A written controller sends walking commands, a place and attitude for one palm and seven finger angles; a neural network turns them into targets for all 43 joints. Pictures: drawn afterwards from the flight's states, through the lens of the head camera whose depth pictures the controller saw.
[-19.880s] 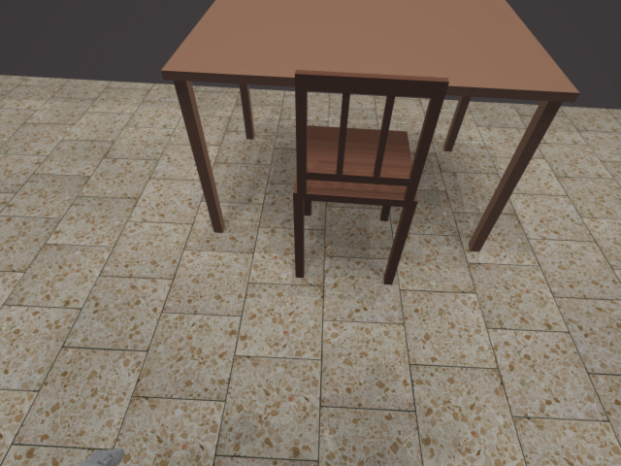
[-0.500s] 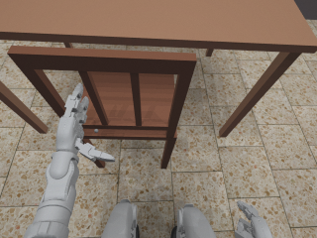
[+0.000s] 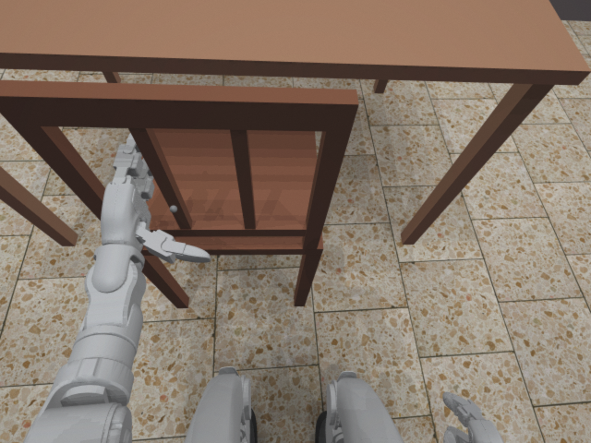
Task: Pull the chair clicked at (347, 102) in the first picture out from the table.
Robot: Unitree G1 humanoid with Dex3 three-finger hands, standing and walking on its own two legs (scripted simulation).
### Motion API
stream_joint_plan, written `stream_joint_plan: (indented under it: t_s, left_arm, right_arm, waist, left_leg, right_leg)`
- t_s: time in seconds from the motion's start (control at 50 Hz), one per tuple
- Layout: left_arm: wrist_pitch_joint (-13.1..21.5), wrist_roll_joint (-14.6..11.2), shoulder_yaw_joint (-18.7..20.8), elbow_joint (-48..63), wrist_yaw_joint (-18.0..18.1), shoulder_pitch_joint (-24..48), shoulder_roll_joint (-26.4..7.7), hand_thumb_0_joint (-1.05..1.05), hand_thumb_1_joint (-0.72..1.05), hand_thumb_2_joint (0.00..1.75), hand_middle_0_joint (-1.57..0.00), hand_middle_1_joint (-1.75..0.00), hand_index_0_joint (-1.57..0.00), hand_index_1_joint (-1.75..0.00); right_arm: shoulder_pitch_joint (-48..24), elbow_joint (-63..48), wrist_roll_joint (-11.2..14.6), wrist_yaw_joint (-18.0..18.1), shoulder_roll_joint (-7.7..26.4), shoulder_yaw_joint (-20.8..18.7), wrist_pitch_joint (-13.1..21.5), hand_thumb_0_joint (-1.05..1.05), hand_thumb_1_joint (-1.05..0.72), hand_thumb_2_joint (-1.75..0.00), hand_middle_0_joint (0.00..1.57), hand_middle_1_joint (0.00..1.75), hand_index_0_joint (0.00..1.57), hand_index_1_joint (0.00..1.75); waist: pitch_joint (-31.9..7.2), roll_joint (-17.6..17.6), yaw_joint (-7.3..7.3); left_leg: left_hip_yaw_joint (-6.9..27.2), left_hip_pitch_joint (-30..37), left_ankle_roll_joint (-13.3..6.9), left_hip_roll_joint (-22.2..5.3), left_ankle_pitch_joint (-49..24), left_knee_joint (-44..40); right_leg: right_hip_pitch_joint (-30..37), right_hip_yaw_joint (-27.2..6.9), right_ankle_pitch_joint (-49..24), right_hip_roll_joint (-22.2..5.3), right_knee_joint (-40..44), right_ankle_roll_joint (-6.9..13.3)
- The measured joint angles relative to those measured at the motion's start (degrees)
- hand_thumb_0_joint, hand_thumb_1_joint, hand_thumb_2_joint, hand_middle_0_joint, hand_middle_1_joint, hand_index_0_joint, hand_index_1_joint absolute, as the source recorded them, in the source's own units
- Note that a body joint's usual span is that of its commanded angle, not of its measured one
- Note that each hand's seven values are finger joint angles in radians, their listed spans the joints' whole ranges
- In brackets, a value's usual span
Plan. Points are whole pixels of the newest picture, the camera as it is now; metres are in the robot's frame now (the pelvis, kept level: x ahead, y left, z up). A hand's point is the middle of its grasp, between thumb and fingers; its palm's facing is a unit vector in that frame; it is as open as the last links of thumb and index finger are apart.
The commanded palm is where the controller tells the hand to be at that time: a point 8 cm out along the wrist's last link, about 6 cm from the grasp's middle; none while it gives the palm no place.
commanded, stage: push the fingers through the gap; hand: left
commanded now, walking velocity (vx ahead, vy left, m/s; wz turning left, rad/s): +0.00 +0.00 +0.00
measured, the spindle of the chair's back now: (167, 184) +0.46 +0.18 +0.01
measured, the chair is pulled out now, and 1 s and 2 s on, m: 0.00 0.00 0.03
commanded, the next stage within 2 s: hook a spindle and tug to test in 0.46 s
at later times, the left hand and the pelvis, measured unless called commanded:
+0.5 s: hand (176, 201) +0.43 +0.16 +0.02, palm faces +0.03 -1.00 -0.03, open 16.9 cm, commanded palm +0.40 +0.20 +0.03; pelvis +0.00 +0.00 +0.00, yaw +0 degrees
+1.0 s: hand (182, 201) +0.42 +0.15 +0.02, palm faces +0.03 -1.00 -0.03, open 14.3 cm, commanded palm +0.40 +0.20 +0.03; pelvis +0.00 +0.00 +0.00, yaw +0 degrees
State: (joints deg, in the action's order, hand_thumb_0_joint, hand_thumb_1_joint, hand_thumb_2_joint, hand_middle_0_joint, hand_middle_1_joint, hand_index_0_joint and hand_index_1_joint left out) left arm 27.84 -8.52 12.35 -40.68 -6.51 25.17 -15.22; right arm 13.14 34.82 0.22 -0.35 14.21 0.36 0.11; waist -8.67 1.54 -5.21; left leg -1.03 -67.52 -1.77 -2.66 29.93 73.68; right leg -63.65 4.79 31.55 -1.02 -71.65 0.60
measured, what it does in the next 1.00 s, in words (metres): stands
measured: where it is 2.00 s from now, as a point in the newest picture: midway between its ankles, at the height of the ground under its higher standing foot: outside the picture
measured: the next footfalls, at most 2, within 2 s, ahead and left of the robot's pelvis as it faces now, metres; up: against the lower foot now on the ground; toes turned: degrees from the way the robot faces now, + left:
none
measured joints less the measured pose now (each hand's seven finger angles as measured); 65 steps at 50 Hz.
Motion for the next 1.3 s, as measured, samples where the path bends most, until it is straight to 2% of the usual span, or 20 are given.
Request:
stream_joint_plan:
  t_s: [0.12, 0.26, 0.42, 0.56, 0.68, 0.8, 0.92, 1.0, 1.16, 1.3]
  left_arm:
    - [0.3, 0.5, 0.7, -2.7, 0.2, 3.5, -0.2, -0.01, -0.5, 0.3, -0.06, -0.08, -0.06, -0.08]
    - [0.2, 0.9, 1.2, -3.2, 0.7, 3.2, 0.0, -0.01, -0.5, 0.3, -0.06, -0.08, -0.06, -0.08]
    - [1.5, 1.1, 1.7, -2.8, 1.1, 2.2, 0.0, -0.01, -0.5, 0.3, -0.07, -0.08, -0.06, -0.08]
    - [1.3, 0.4, 0.4, -1.9, 0.5, 1.5, 0.3, -0.01, -0.5, 0.3, -0.06, -0.08, -0.06, -0.08]
    - [1.5, 1.2, -0.1, -3.1, 1.3, 2.1, 1.2, -0.01, -0.5, 0.3, -0.08, -0.13, -0.08, -0.13]
    - [1.8, 1.6, -0.2, -3.2, 1.9, 3.2, 1.1, -0.01, -0.5, 0.3, -0.14, -0.33, -0.14, -0.33]
    - [1.1, 1.3, 0.0, -2.8, 2.0, 3.0, 1.0, -0.01, -0.49, 0.3, -0.24, -0.61, -0.23, -0.62]
    - [1.1, 1.3, 0.5, -3.0, 1.9, 2.6, 0.8, -0.01, -0.42, 0.33, -0.3, -0.82, -0.3, -0.82]
    - [1.5, 0.8, 0.5, -2.9, 1.3, 2.3, 0.5, -0.01, -0.1, 0.47, -0.43, -1.22, -0.42, -1.23]
    - [0.8, 0.2, 0.5, -1.9, 1.2, 1.7, 0.6, 0.0, 0.26, 0.63, -0.47, -1.37, -0.46, -1.39]
  right_arm:
    - [0.4, 0.5, -0.3, -0.2, 0.1, -0.2, -0.4, 0.01, -0.9, -0.9, 0.2, 0.3, 0.2, 0.3]
    - [1.3, -0.1, -0.2, -0.8, 0.1, -0.3, -1.6, 0.01, -0.91, -0.9, 0.2, 0.3, 0.2, 0.3]
    - [1.4, 0.2, -0.3, -0.6, -0.2, -0.2, -1.8, 0.01, -0.91, -0.9, 0.2, 0.3, 0.2, 0.3]
    - [0.8, 0.2, -0.1, -0.7, -0.1, -0.5, -1.7, 0.01, -0.91, -0.9, 0.2, 0.3, 0.2, 0.3]
    - [0.0, -0.1, -0.2, -0.6, 0.1, -0.3, -1.6, 0.0, -0.91, -0.9, 0.2, 0.3, 0.2, 0.3]
    - [-0.5, -0.4, -0.4, -0.6, 0.0, -0.4, -1.6, 0.0, -0.91, -0.9, 0.2, 0.3, 0.2, 0.3]
    - [0.0, -0.5, -0.3, -0.8, -0.2, -0.3, -2.0, 0.0, -0.91, -0.9, 0.2, 0.3, 0.2, 0.3]
    - [0.4, -0.3, -0.2, -0.7, -0.3, -0.1, -2.1, 0.0, -0.91, -0.9, 0.2, 0.3, 0.2, 0.3]
    - [0.8, 0.3, -0.2, -0.6, -0.2, -0.2, -1.9, 0.01, -0.91, -0.9, 0.2, 0.3, 0.2, 0.3]
    - [0.6, 0.1, -0.2, -0.7, 0.0, -0.6, -1.7, 0.01, -0.91, -0.9, 0.2, 0.3, 0.2, 0.3]
  waist:
    - [0.0, 0.1, -0.44]
    - [0.0, 0.3, -0.85]
    - [0.1, 0.1, -0.71]
    - [-0.1, 0.2, -0.25]
    - [-0.2, 0.0, -0.19]
    - [-0.1, 0.0, -0.35]
    - [-0.1, 0.1, -0.33]
    - [-0.1, 0.1, -0.37]
    - [-0.2, 0.0, -0.37]
    - [-0.3, 0.1, -0.55]
  left_leg:
    - [-0.1, -0.9, 0.0, -0.1, 0.0, 0.3]
    - [-0.6, -0.5, -0.1, -0.2, -0.1, -0.3]
    - [-0.6, -0.2, -0.1, -0.3, 0.0, -0.5]
    - [-0.4, 0.1, -0.1, -0.1, -0.1, -0.6]
    - [-0.3, 0.0, -0.1, 0.0, -0.2, -0.5]
    - [-0.2, -0.7, 0.0, 0.0, -0.1, 0.1]
    - [-0.4, -0.4, 0.0, -0.1, -0.2, -0.2]
    - [-0.4, -0.2, 0.0, -0.1, -0.2, -0.4]
    - [-0.2, -0.1, 0.0, -0.1, -0.2, -0.4]
    - [-0.3, 0.0, -0.1, -0.1, -0.1, -0.4]
  right_leg:
    - [-0.9, -0.1, -0.1, 0.1, -0.3, 0.0]
    - [-0.9, -0.7, -0.3, 0.2, 0.2, -0.1]
    - [-0.6, -0.7, -0.2, 0.3, 0.3, -0.1]
    - [-0.1, -0.5, -0.3, 0.2, 0.6, -0.1]
    - [-0.3, -0.4, -0.2, 0.0, 0.3, -0.1]
    - [-0.9, -0.3, -0.1, 0.1, -0.3, 0.0]
    - [-0.8, -0.5, -0.2, 0.2, -0.1, 0.0]
    - [-0.6, -0.5, -0.3, 0.2, 0.1, 0.0]
    - [-0.3, -0.3, -0.2, 0.2, 0.3, 0.0]
    - [-0.2, -0.5, -0.3, 0.3, 0.5, -0.1]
